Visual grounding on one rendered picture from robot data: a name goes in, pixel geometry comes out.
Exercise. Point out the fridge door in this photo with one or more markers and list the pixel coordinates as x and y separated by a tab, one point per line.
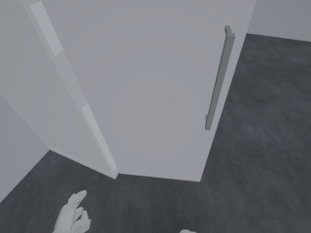
147	69

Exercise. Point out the handle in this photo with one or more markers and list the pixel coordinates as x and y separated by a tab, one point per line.
228	45

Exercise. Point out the left robot hand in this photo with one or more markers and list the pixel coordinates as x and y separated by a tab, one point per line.
68	215

